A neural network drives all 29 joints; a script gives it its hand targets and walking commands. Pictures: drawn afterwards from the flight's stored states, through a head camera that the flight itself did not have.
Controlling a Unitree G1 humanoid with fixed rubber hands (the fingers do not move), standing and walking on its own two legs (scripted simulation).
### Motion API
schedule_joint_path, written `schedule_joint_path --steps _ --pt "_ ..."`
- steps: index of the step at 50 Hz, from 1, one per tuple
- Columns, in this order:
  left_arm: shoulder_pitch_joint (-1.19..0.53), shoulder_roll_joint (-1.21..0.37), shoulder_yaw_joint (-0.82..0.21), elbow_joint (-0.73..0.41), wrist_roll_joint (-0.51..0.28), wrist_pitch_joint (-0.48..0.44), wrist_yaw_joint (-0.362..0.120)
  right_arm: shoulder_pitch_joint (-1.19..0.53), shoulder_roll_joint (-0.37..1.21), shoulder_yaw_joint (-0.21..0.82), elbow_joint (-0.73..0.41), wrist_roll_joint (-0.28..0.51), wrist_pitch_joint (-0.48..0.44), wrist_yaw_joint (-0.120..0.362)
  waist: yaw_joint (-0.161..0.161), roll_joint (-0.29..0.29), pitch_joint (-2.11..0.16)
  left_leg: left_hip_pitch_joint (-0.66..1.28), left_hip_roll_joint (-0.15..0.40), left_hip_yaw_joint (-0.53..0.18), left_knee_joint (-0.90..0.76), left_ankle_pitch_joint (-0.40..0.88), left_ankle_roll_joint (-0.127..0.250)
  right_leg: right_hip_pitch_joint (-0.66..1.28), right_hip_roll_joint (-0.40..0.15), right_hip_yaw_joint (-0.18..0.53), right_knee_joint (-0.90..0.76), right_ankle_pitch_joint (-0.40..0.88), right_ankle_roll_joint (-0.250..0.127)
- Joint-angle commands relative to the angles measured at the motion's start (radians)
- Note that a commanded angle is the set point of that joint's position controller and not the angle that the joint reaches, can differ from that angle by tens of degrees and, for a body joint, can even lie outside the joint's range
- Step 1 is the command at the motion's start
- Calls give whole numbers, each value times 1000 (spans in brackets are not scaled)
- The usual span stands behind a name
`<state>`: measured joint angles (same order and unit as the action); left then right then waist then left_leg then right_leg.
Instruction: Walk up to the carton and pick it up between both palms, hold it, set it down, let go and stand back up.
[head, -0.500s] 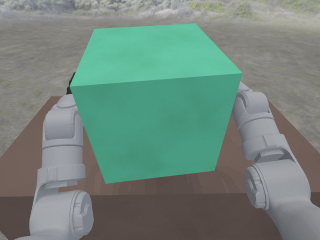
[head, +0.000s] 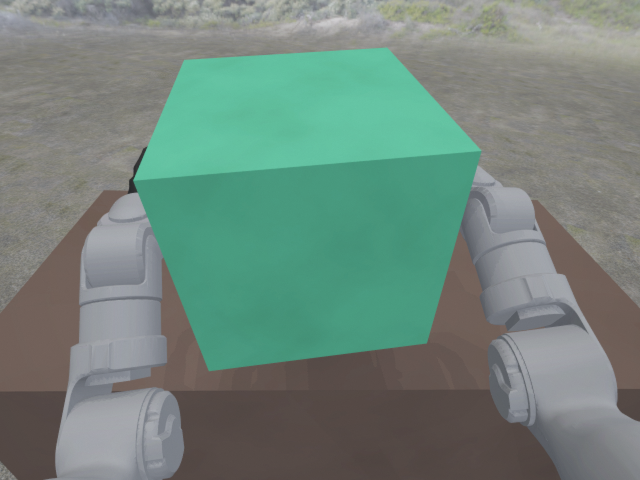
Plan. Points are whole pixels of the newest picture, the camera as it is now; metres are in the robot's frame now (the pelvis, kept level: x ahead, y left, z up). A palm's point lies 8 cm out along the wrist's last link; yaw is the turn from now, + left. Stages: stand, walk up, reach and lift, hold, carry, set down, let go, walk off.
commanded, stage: hold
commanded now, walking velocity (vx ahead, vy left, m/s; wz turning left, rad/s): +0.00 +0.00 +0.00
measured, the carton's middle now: (303, 199) +0.38 +0.00 +0.23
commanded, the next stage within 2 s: none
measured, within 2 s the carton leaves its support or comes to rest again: neither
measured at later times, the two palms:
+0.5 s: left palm (150, 204) +0.36 +0.18 +0.24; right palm (446, 176) +0.38 -0.17 +0.26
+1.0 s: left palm (148, 204) +0.36 +0.18 +0.24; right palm (450, 175) +0.37 -0.17 +0.27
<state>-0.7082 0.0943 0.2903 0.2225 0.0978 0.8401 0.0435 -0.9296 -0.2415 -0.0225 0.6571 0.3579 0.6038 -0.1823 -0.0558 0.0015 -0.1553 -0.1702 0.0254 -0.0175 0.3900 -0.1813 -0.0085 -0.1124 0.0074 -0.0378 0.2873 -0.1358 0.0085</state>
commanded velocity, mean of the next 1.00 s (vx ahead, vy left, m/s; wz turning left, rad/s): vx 0.00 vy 0.00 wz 0.00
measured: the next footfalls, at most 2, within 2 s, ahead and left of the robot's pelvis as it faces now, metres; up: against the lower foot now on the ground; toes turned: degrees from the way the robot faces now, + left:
none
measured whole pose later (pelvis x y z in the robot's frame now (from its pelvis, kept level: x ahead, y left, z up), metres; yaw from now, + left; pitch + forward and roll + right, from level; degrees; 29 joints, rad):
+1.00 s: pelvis +0.00 +0.00 +0.00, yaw +0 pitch -3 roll -1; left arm -0.71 0.08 0.31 0.22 0.12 0.85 0.03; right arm -0.93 -0.25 -0.02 0.65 0.36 0.62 -0.18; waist -0.05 0.00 -0.16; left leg -0.16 0.02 -0.01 0.38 -0.18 -0.01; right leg -0.10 0.01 -0.03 0.28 -0.13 0.01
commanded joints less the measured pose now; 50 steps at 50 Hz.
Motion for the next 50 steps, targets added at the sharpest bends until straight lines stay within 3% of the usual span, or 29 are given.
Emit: schedule_joint_path --steps 1,9,10,12,13,16,20,24,29,32,36,41,45,50 --pt "-977 -581 -487 -220 -187 -94 -159 -840 759 317 -379 157 -51 129 -13 46 -431 90 -63 -17 -48 206 -33 165 74 37 0 200 32" --pt "-968 -573 -467 -219 -174 -91 -155 -817 746 311 -334 174 -36 138 -11 46 -417 88 -66 -19 -50 218 -36 157 73 42 -2 207 37" --pt "-963 -566 -454 -207 -172 -88 -155 -821 743 313 -330 168 -36 137 5 27 -401 81 -67 -20 -52 215 -32 157 75 40 -4 204 37" --pt "-960 -564 -464 -219 -174 -89 -156 -839 753 325 -360 177 -40 133 0 29 -430 94 -73 -18 -45 229 -29 169 75 48 -1 224 37" --pt "-946 -560 -457 -212 -171 -88 -157 -840 757 328 -377 181 -41 131 12 25 -442 98 -74 -9 -45 236 -33 167 75 39 0 225 42" --pt "-961 -568 -471 -237 -180 -90 -156 -840 761 338 -401 177 -44 125 8 4 -466 106 -77 -12 -37 234 -24 178 79 49 3 250 45" --pt "-953 -567 -480 -255 -179 -90 -160 -810 751 313 -387 166 -42 121 -12 25 -447 110 -79 -16 -41 244 -33 182 71 43 -3 240 46" --pt "-944 -555 -482 -266 -186 -87 -158 -811 756 334 -421 181 -37 119 -4 29 -467 112 -80 -18 -30 279 -34 193 74 47 3 285 47" --pt "-937 -567 -484 -254 -173 -82 -163 -814 752 330 -412 173 -38 121 -6 28 -430 100 -76 -17 -40 238 -33 169 72 36 3 237 44" --pt "-943 -577 -499 -265 -183 -81 -160 -802 740 325 -408 177 -32 122 -27 57 -429 119 -74 -20 -32 272 -39 168 73 39 2 250 37" --pt "-905 -559 -486 -284 -166 -69 -169 -775 732 345 -422 178 -28 112 -17 31 -443 126 -80 -17 -26 307 -39 198 77 43 2 325 47" --pt "-923 -555 -471 -257 -158 -69 -168 -794 719 319 -390 170 -23 119 -21 34 -400 105 -72 -18 -49 239 -37 161 75 34 -5 231 36" --pt "-937 -551 -448 -226 -153 -76 -171 -824 734 317 -378 171 -28 133 9 12 -409 85 -64 -16 -63 198 -29 170 72 36 -7 188 37" --pt "-968 -575 -457 -193 -166 -86 -161 -837 744 303 -353 151 -40 139 -4 23 -412 86 -67 -14 -58 185 -30 150 75 34 -7 165 29"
